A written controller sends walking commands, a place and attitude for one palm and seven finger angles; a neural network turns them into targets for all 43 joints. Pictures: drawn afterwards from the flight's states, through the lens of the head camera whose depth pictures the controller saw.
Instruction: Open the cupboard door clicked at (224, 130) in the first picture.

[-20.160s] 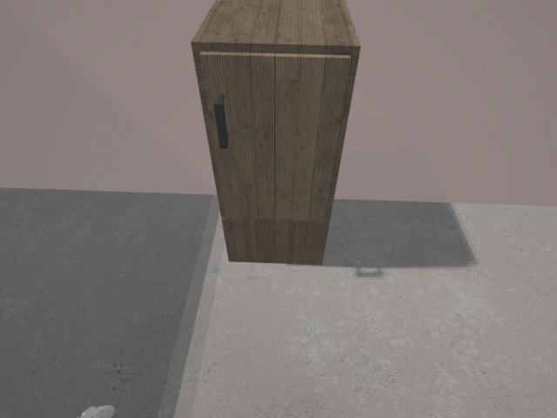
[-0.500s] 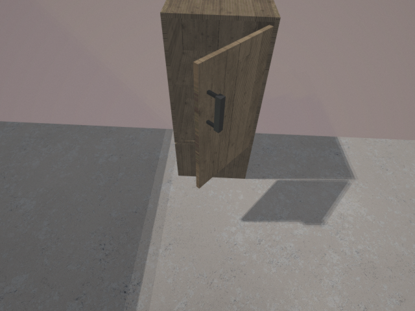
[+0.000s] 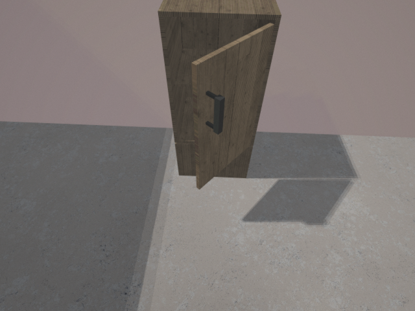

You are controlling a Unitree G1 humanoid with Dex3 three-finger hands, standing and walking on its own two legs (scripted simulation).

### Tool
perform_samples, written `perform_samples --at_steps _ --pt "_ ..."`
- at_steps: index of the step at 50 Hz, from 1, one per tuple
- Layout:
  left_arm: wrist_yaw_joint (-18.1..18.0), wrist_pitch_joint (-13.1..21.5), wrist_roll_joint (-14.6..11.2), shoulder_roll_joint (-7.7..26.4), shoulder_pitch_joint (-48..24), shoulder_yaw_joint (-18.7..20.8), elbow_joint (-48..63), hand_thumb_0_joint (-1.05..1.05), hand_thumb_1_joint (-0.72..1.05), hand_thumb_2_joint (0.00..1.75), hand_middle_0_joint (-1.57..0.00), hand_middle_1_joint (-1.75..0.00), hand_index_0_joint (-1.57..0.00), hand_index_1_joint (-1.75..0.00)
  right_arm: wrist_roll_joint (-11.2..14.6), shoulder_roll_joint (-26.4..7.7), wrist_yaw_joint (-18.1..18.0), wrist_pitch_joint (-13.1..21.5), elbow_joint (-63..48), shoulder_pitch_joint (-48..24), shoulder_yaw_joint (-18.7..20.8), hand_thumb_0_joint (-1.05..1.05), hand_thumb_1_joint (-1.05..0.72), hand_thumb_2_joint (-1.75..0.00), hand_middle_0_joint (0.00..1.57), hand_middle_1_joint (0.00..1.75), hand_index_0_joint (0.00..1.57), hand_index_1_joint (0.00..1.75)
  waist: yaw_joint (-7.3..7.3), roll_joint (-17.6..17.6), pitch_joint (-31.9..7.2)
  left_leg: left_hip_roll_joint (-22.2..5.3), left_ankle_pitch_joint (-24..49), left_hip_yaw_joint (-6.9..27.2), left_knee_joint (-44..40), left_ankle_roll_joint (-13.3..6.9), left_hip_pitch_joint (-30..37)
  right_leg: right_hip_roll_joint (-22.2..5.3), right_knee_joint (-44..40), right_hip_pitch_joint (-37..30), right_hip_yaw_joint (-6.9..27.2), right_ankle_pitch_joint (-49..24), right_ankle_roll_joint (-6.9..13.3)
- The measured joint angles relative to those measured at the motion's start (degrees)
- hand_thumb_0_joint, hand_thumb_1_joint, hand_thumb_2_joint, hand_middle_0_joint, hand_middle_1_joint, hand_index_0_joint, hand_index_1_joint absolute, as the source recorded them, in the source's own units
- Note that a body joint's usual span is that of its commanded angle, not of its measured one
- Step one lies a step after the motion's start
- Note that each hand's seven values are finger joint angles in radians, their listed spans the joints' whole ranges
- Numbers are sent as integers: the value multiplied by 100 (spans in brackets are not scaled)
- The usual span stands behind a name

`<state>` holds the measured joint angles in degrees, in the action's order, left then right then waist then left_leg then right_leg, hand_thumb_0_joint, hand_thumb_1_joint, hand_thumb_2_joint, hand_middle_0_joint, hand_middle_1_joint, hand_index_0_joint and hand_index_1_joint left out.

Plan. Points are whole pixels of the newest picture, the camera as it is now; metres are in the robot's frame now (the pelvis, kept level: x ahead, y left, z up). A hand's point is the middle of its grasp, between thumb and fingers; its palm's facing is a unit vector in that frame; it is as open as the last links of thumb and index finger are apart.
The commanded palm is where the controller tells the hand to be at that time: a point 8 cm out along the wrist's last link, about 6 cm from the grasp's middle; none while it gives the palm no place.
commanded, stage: look to check the result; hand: left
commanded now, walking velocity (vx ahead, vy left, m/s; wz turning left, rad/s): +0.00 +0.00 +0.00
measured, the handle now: (213, 112) +0.68 +0.02 -0.03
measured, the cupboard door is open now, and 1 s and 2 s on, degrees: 49 49 49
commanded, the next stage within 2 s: walk to a spot facing it in 0.06 s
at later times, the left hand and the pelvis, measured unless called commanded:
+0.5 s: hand out of the picture +0.03 +0.17 -0.18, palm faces -0.05 -0.97 -0.22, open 7.4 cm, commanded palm none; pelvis +0.00 -0.02 -0.01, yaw -7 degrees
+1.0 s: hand out of the picture +0.11 +0.13 -0.16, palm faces -0.26 -0.93 -0.25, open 7.4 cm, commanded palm none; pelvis +0.02 -0.04 +0.00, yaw -23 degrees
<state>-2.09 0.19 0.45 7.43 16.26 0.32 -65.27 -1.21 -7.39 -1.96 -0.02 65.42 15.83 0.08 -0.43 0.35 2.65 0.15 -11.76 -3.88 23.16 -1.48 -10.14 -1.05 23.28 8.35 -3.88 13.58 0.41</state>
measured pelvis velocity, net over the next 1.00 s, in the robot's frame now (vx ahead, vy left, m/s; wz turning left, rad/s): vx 0.02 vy -0.04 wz -0.40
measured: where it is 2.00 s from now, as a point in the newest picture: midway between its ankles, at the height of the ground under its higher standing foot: outside the picture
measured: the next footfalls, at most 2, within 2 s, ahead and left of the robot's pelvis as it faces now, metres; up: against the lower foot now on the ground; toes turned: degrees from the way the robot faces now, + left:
left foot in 1.20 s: +0.15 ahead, +0.07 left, +0.00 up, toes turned -33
right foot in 1.68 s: +0.00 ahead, -0.11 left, +0.00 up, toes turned -54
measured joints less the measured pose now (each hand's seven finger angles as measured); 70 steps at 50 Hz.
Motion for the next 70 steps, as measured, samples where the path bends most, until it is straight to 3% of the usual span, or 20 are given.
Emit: perform_samples --at_steps 13,24,27,29,31,33,36,39,45,52,56,59,60,61,64,67,70 --pt "5 -5 -4 34 -85 32 38 0 91 90 -20 -30 -20 -30 -2 -56 -27 0 28 -87 2 0 -91 -90 20 30 20 30 32 -6 10 -42 -57 -20 -32 49 82 43 -20 -60 23 59 37" --pt "166 -320 75 192 -166 338 441 0 91 90 -20 -30 -20 -30 -19 -164 -78 -143 -450 -278 253 0 -91 -90 20 30 20 30 83 -72 198 -288 -488 -556 691 116 -300 226 1040 716 516 429 118" --pt "213 -366 92 270 -247 409 597 1 91 90 -20 -30 -20 -30 -47 -260 -67 -148 -566 -315 306 0 -91 -90 21 30 20 30 136 -44 282 -378 -624 -747 904 174 -337 159 1601 948 359 817 79" --pt "237 -341 98 301 -270 437 697 1 91 90 -20 -30 -20 -30 -48 -349 -58 -167 -627 -332 330 0 -91 -90 21 30 20 30 160 49 302 -496 -760 -828 1134 255 -389 164 1507 906 282 632 107" --pt "217 -261 123 301 -309 443 769 1 91 90 -20 -30 -20 -30 -9 -437 -54 -239 -662 -395 377 0 -91 -90 21 30 20 30 133 205 316 -601 -1213 -619 1727 287 -630 309 1524 907 232 664 303" --pt "153 -204 100 312 -331 443 845 0 91 90 -20 -30 -20 -30 11 -478 -43 -340 -699 -510 402 0 -91 -90 20 30 20 30 161 185 324 -432 -1682 -212 2806 315 -1033 355 1386 863 283 673 436" --pt "82 -184 65 314 -296 453 921 0 91 90 -20 -30 -20 -30 21 -501 -12 -385 -828 -759 417 0 -91 -90 20 30 20 30 233 74 342 -262 -1489 126 3834 376 -1464 441 945 756 513 395 493" --pt "67 -163 45 287 -220 429 946 0 91 90 -20 -30 -20 -30 30 -515 -1 -351 -1022 -1005 418 0 -91 -90 20 30 20 30 249 22 340 -217 -1189 351 4056 449 -1666 546 539 659 771 126 512" --pt "67 -179 40 200 -83 410 1021 0 90 90 -20 -30 -20 -30 55 -534 -53 -345 -1250 -1300 383 0 -91 -90 20 30 20 30 306 49 259 -213 -986 667 3882 532 -1785 759 141 480 1147 -101 492" --pt "92 -190 84 248 33 406 1159 0 90 90 -20 -30 -21 -30 76 -458 -39 -343 -1413 -1447 335 0 -91 -90 20 30 20 30 410 -74 240 -101 -1112 720 3390 528 -1795 921 137 405 1550 -89 428" --pt "103 -231 112 369 61 428 1202 0 90 90 -20 -30 -21 -30 111 -367 -14 -278 -1537 -1428 299 0 -91 -90 20 30 20 30 423 -210 228 11 -1194 699 2680 475 -1588 969 253 444 1802 -8 320" --pt "106 -277 95 488 66 462 1219 1 90 90 -20 -30 -21 -30 137 -319 -7 -170 -1633 -1306 247 0 -91 -90 20 30 20 30 364 -285 162 57 -744 707 1491 426 -1109 1035 518 564 1967 159 184" --pt "111 -295 68 508 99 471 1245 1 90 90 -20 -30 -21 -30 124 -354 -8 -107 -1687 -1208 217 0 -91 -90 20 30 20 30 317 -205 76 -38 -541 769 972 311 -899 1133 733 684 1949 297 144" --pt "124 -316 47 568 28 486 1223 1 90 90 -20 -30 -21 -30 98 -341 -26 -52 -1689 -1145 210 0 -91 -90 21 30 20 30 283 -241 85 -23 -473 730 969 181 -906 1094 1189 878 1812 783 82" --pt "199 -341 89 770 -184 548 1252 1 91 90 -20 -30 -20 -30 -8 -276 -46 -57 -1669 -944 95 0 -91 -90 21 30 20 30 335 -361 229 -117 -514 437 970 17 -738 821 2918 1549 1121 1505 -163" --pt "286 -332 106 905 -341 593 1339 1 91 90 -20 -30 -20 -30 -45 -263 -59 -60 -1629 -663 22 0 -91 -89 21 30 20 30 302 -322 286 -288 -404 239 657 8 -516 516 4054 2037 710 1253 -313" --pt "341 -347 97 964 -433 599 1405 1 91 90 -19 -30 -20 -30 -38 -285 -62 -58 -1527 -414 11 0 -91 -89 21 30 20 30 257 -273 280 -414 -342 -17 433 5 -350 216 4378 2246 562 907 -402"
